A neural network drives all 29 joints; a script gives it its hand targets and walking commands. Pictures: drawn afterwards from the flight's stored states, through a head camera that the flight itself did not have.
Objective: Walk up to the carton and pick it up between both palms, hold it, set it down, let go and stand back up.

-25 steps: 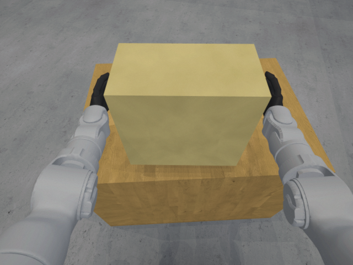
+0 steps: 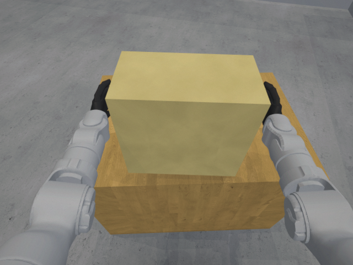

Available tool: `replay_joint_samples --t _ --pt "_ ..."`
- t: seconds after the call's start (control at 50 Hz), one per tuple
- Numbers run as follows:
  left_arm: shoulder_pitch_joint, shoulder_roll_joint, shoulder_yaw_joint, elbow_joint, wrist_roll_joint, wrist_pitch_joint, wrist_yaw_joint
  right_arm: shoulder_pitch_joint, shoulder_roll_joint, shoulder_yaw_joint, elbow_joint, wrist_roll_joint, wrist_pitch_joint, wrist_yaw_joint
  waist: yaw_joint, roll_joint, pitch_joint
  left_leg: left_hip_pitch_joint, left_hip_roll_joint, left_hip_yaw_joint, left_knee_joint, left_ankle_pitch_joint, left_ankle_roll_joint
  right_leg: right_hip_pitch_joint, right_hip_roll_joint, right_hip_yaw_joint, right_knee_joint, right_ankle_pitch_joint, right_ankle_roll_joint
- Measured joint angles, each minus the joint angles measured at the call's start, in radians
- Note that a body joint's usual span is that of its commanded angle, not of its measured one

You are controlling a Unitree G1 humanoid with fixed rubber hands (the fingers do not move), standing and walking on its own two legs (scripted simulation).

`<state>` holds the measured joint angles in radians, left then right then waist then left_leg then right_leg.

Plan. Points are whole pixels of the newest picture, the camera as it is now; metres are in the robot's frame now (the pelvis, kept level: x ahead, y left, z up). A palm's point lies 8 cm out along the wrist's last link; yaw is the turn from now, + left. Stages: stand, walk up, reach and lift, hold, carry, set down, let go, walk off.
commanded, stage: reach and lift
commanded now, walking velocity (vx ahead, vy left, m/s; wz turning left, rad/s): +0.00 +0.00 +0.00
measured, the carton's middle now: (184, 120) +0.45 -0.02 +0.05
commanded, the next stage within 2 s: hold in 1.68 s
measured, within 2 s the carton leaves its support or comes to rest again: neither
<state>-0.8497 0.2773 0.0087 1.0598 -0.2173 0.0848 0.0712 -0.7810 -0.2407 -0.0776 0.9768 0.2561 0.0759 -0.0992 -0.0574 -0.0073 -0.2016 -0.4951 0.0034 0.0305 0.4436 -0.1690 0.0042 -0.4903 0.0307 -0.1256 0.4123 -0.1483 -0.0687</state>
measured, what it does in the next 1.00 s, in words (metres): stands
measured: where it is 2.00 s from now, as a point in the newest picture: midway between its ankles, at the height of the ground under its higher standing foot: outside the picture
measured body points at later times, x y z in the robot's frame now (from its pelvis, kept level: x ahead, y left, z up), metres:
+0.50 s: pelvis +0.01 +0.02 +0.01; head -0.03 +0.03 +0.46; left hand +0.40 +0.22 +0.15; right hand +0.39 -0.18 +0.14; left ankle +0.02 +0.11 -0.74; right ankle +0.03 -0.07 -0.74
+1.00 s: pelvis +0.02 +0.01 +0.01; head -0.02 +0.03 +0.46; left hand +0.39 +0.21 +0.16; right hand +0.38 -0.20 +0.17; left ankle +0.02 +0.11 -0.74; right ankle +0.03 -0.07 -0.74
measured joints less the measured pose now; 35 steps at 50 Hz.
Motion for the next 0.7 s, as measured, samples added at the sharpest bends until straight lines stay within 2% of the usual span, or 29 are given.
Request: replay_joint_samples --t 0.08,0.12,0.16,0.24,0.3,0.36,0.46,0.52,0.56,0.62,0.7 --pt "0.013 -0.002 0.006 -0.055 0.005 0.047 0.007 0.013 -0.007 0.004 -0.034 0.01 0.028 -0.001 0.006 -0.007 0.014 0.021 0.001 0.002 -0.011 0.005 0.0 0.022 0.003 0.002 -0.015 0.008 0.0" --pt "0.069 -0.012 0.054 -0.161 0.033 0.063 -0.003 0.06 -0.017 0.053 -0.123 0.059 0.039 -0.023 0.027 -0.018 0.047 0.076 0.004 0.02 -0.038 0.01 0.005 0.065 0.006 0.021 -0.031 0.015 0.003" --pt "0.132 -0.017 0.101 -0.264 0.075 0.092 -0.024 0.097 -0.006 0.068 -0.195 0.064 0.052 -0.041 0.03 -0.02 0.084 0.142 0.001 0.029 -0.071 0.018 0.007 0.121 0.006 0.031 -0.05 0.019 0.007" --pt "0.213 -0.02 0.147 -0.388 0.109 0.171 -0.049 0.153 0.047 0.031 -0.286 -0.014 0.098 -0.041 0.034 -0.018 0.12 0.226 -0.004 0.031 -0.107 0.025 0.01 0.203 0.004 0.034 -0.078 0.021 0.005" --pt "0.237 -0.036 0.169 -0.417 0.141 0.199 -0.054 0.19 0.098 -0.033 -0.315 -0.097 0.114 -0.025 0.032 -0.017 0.11 0.254 -0.01 0.015 -0.126 0.032 0.011 0.239 0.0 0.021 -0.103 0.025 0.007" --pt "0.26 -0.058 0.186 -0.44 0.169 0.198 -0.065 0.23 0.122 -0.071 -0.353 -0.141 0.116 -0.01 0.026 -0.011 0.101 0.282 -0.017 -0.006 -0.136 0.034 0.013 0.282 -0.006 0.001 -0.129 0.028 0.011" --pt "0.273 -0.09 0.226 -0.479 0.227 0.228 -0.08 0.234 0.138 -0.106 -0.352 -0.186 0.123 0.015 0.011 -0.011 0.114 0.345 -0.029 -0.015 -0.146 0.028 0.021 0.35 -0.017 -0.008 -0.14 0.02 0.021" --pt "0.234 -0.107 0.249 -0.411 0.288 0.237 -0.09 0.18 0.135 -0.156 -0.242 -0.255 0.112 0.056 0.01 -0.014 0.105 0.343 -0.032 -0.005 -0.133 0.019 0.027 0.34 -0.021 0.002 -0.119 0.012 0.025" --pt "0.214 -0.117 0.243 -0.384 0.311 0.245 -0.081 0.151 0.118 -0.171 -0.183 -0.274 0.102 0.072 0.015 -0.017 0.111 0.339 -0.032 0.005 -0.127 0.015 0.03 0.332 -0.022 0.012 -0.109 0.01 0.027" --pt "0.238 -0.125 0.195 -0.434 0.297 0.263 -0.048 0.154 0.084 -0.146 -0.174 -0.237 0.09 0.082 0.017 -0.013 0.115 0.324 -0.027 0.018 -0.122 0.013 0.031 0.318 -0.017 0.025 -0.117 0.019 0.029" --pt "0.321 -0.134 0.133 -0.573 0.249 0.296 -0.003 0.218 0.037 -0.071 -0.255 -0.137 0.09 0.079 0.012 -0.004 0.091 0.304 -0.016 0.03 -0.114 0.004 0.031 0.31 -0.005 0.037 -0.146 0.035 0.03"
